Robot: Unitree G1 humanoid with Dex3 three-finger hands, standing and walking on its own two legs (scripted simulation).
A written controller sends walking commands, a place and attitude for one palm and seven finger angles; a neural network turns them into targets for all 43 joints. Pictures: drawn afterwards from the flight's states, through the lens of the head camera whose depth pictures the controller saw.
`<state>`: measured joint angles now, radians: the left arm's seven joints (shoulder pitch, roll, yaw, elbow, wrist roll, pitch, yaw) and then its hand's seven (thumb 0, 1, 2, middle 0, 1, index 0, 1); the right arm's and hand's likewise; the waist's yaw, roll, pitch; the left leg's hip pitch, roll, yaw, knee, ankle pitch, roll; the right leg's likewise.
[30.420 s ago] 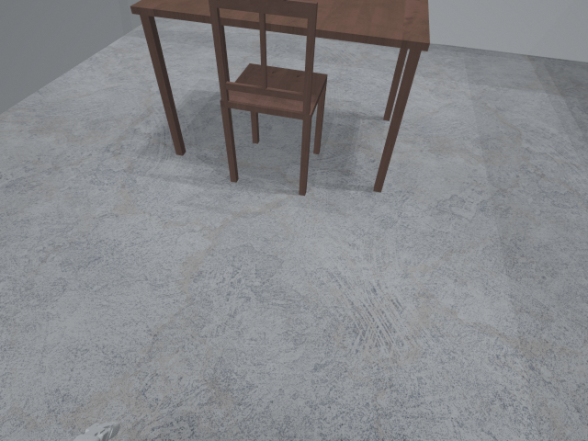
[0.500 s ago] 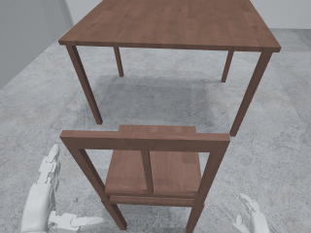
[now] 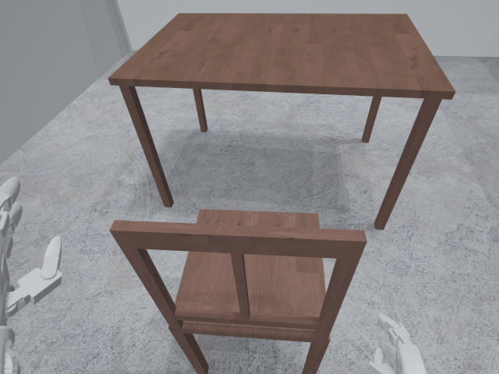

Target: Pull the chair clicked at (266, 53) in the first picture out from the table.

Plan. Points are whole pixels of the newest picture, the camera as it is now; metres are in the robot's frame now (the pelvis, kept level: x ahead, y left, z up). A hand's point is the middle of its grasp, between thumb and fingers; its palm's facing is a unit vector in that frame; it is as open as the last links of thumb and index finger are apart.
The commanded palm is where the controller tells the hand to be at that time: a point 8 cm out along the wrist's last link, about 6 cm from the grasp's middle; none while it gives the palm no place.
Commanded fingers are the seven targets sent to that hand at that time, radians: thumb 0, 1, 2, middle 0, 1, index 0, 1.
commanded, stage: draw the hand back to the body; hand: left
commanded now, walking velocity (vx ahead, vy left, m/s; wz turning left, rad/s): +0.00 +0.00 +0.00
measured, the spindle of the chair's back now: (241, 287) +0.30 +0.06 -0.08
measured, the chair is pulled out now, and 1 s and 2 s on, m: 0.60 0.60 0.60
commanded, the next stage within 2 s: step back with the hand held close in 0.36 s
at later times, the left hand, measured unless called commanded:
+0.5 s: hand (45, 263) +0.19 +0.27 +0.17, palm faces +0.50 -0.76 -0.42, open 7.4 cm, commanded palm +0.14 +0.30 +0.18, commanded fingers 0.00 0.90 0.90 -0.20 -0.30 -0.20 -0.30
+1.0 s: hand (32, 292) +0.16 +0.27 +0.16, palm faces +0.44 -0.73 -0.52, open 7.4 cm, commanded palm +0.10 +0.30 +0.18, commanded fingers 0.00 0.90 0.90 -0.20 -0.30 -0.20 -0.30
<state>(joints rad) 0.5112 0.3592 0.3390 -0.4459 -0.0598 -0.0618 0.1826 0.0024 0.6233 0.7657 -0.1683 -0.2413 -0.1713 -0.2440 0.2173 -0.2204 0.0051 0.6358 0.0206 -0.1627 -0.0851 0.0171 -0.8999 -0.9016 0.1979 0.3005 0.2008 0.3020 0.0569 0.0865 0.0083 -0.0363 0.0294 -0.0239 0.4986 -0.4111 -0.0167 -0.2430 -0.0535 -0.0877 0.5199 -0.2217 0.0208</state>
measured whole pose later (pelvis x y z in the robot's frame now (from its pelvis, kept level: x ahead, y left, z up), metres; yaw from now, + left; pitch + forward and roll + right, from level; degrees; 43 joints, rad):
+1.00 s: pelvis -0.05 +0.00 +0.00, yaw -2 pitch -1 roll +1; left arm 0.56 0.41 0.43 -0.48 -0.04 -0.14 0.18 0.01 0.89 0.90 -0.21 -0.30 -0.21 -0.30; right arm 0.18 -0.19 -0.03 0.60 0.02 -0.05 -0.09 0.02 -0.90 -0.90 0.20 0.30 0.20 0.30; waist 0.01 0.02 0.05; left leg -0.17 0.00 0.02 0.55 -0.36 -0.01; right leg -0.37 -0.07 -0.04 0.54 -0.14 0.02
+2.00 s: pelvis -0.08 +0.00 -0.01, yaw +0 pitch +2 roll +0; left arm 0.52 0.40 0.45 -0.55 -0.01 -0.21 0.19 0.01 0.89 0.90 -0.21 -0.30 -0.21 -0.30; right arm 0.17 -0.20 -0.04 0.64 -0.01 -0.09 -0.07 0.02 -0.90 -0.90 0.20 0.30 0.20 0.30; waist 0.00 -0.02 0.03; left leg -0.35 0.01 -0.02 0.69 -0.38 -0.02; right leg -0.49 -0.06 -0.06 0.56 -0.11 0.01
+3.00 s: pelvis -0.23 -0.05 +0.00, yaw -4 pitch +3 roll +0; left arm 0.66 0.48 0.44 -0.60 -0.06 -0.24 0.12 0.01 0.89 0.90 -0.21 -0.30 -0.21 -0.30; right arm 0.16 -0.19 -0.02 0.65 0.02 -0.09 -0.03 0.02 -0.90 -0.90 0.20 0.30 0.20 0.30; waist -0.01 0.00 0.06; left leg -0.53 0.04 -0.02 0.89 -0.39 -0.03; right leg -0.27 -0.02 -0.01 0.49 -0.26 0.01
